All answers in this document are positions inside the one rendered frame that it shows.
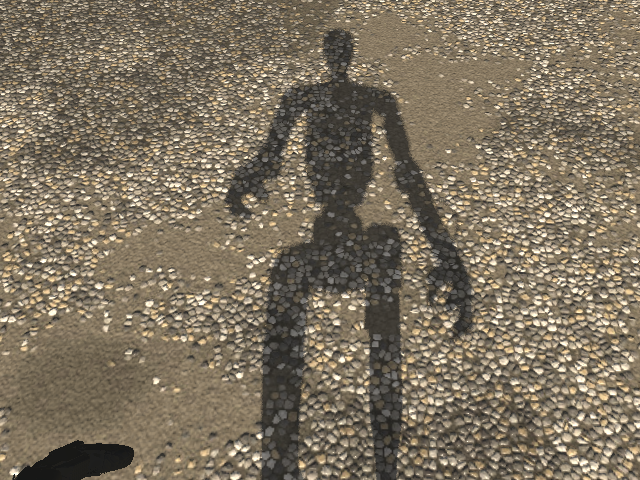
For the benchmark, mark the left robot hand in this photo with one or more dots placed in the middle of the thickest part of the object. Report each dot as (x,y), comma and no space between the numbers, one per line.
(77,460)

